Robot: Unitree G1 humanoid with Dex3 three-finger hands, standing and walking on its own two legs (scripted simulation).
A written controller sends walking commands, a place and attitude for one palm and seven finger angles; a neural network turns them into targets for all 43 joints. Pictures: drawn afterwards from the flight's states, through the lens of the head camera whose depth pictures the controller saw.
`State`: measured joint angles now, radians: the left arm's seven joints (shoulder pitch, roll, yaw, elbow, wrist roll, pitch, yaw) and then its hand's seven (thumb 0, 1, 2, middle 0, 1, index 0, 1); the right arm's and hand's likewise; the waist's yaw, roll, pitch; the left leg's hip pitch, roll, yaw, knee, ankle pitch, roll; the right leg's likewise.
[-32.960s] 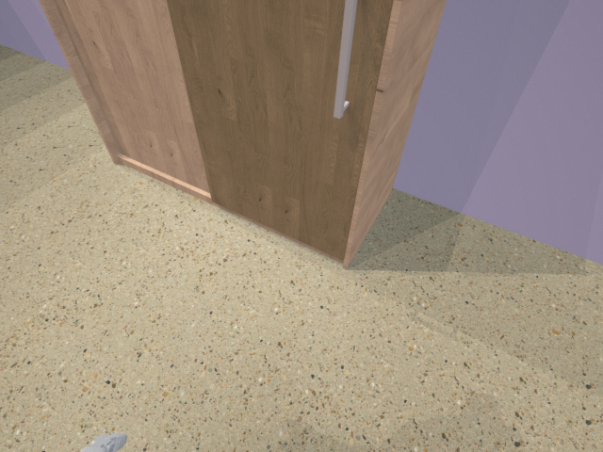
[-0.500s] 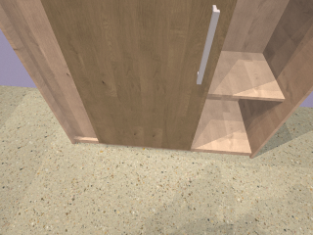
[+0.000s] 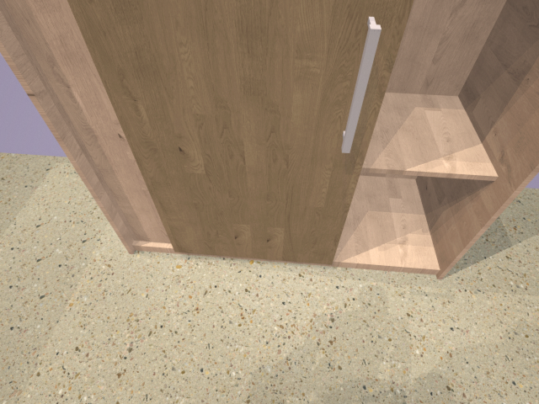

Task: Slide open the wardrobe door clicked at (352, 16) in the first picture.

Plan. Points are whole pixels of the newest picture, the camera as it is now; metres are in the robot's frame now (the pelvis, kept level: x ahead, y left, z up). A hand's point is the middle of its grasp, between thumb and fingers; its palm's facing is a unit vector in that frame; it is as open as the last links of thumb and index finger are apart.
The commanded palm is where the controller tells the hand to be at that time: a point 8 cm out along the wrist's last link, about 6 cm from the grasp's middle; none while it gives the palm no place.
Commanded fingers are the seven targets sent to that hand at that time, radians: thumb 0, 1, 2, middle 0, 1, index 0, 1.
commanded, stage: look to check the result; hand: right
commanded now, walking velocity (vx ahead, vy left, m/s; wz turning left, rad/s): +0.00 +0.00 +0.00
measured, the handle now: (357, 92) +0.71 -0.14 +0.08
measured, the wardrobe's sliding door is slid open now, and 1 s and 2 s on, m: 0.44 0.44 0.44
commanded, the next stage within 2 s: stand and wait in 0.36 s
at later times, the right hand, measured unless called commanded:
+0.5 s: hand out of the picture +0.02 -0.18 -0.18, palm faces -0.02 +0.98 -0.18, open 7.4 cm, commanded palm none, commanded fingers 0.00 -0.90 -0.90 0.20 0.30 0.20 0.30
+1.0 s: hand out of the picture +0.03 -0.18 -0.18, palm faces -0.02 +0.98 -0.18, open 7.4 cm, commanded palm none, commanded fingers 0.00 -0.90 -0.90 0.20 0.30 0.20 0.30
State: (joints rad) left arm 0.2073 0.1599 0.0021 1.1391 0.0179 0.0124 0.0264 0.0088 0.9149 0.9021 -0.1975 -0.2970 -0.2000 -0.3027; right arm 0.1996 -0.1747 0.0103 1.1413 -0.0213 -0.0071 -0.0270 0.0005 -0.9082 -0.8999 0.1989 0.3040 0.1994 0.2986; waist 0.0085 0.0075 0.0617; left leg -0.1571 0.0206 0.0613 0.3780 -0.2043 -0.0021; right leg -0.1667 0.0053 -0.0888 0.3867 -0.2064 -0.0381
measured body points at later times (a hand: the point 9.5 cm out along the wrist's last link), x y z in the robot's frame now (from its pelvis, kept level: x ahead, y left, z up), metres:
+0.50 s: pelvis +0.01 +0.00 +0.00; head +0.03 -0.01 +0.45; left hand +0.01 +0.22 -0.16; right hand +0.03 -0.23 -0.16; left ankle +0.00 +0.12 -0.75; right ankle +0.00 -0.09 -0.75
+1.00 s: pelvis +0.01 -0.01 +0.00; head +0.04 -0.02 +0.45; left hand +0.02 +0.22 -0.16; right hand +0.03 -0.23 -0.17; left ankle +0.00 +0.12 -0.75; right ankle +0.00 -0.09 -0.75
